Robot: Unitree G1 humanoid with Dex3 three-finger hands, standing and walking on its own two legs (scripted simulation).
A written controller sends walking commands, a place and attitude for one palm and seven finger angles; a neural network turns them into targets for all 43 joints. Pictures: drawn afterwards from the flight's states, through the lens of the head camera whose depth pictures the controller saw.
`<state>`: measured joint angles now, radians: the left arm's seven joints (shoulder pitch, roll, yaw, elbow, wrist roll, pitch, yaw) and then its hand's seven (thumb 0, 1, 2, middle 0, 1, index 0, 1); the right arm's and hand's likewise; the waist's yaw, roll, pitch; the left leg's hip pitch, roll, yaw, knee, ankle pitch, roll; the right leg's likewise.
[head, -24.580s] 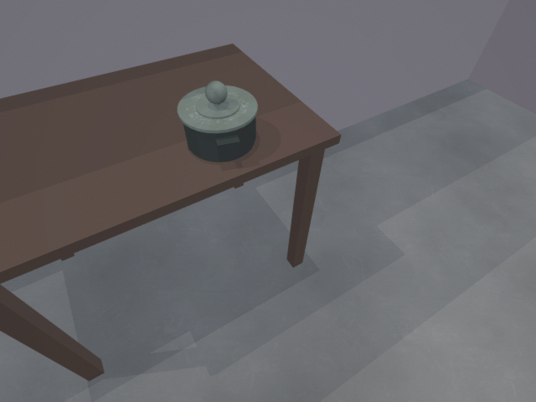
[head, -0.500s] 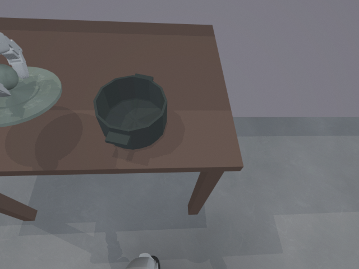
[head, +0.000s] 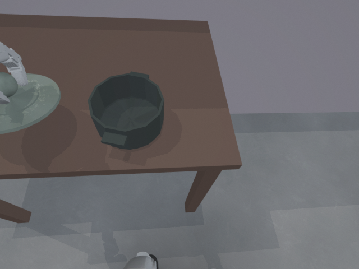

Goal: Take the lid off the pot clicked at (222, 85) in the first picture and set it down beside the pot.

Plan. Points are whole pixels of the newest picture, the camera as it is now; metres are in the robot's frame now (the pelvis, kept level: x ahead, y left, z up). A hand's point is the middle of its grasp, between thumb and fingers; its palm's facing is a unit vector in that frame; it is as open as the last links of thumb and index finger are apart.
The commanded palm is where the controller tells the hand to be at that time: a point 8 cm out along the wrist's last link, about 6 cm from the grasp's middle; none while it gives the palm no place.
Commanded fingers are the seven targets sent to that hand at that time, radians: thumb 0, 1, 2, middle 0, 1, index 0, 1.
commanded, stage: lower the lid onto the table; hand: left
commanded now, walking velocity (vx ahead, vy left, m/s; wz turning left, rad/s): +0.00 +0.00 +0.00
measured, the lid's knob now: (2, 84) +0.47 +0.36 +0.10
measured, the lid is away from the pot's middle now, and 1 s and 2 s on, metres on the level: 0.24 0.24 0.25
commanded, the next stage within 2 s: open the fingers wide in 1.52 s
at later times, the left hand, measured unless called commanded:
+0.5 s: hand (1, 96) +0.44 +0.35 +0.10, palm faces -0.48 -0.11 -0.87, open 7.8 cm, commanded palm +0.51 +0.36 +0.16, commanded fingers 0.00 0.64 0.92 -0.88 -1.04 -0.87 -1.03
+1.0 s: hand (8, 107) +0.44 +0.36 +0.07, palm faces -0.50 -0.11 -0.86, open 7.8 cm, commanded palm +0.52 +0.36 +0.13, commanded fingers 0.00 0.64 0.92 -0.88 -1.04 -0.87 -1.03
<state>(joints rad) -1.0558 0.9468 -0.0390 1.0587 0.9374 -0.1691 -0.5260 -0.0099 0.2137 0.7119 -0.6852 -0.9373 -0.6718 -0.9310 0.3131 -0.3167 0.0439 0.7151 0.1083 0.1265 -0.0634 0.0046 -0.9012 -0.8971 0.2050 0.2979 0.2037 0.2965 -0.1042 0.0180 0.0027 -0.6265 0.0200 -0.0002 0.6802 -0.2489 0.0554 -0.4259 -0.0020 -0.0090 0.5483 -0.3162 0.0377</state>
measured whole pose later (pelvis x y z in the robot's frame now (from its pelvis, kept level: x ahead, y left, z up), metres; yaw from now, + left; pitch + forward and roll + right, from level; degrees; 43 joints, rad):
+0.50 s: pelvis +0.00 +0.00 +0.00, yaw -1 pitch +12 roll -4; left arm -1.00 0.94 -0.02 1.07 0.95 -0.20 -0.48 -0.01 0.22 0.71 -0.68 -0.94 -0.67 -0.93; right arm 0.32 -0.31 0.05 0.71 0.10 0.12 -0.08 0.00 -0.90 -0.90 0.21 0.30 0.20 0.30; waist -0.11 0.02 -0.02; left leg -0.68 0.03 0.00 0.72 -0.26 0.06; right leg -0.48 0.00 0.00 0.58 -0.33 0.04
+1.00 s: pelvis -0.01 +0.01 -0.01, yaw -1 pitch +14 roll -5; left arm -0.97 0.94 0.00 1.10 0.97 -0.23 -0.44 -0.01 0.22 0.71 -0.68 -0.94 -0.67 -0.93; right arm 0.33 -0.31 0.05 0.71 0.10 0.11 -0.09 0.00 -0.90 -0.90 0.21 0.30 0.20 0.30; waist -0.13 0.02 -0.03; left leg -0.74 0.03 0.00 0.77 -0.27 0.06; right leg -0.54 0.01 0.00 0.63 -0.34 0.03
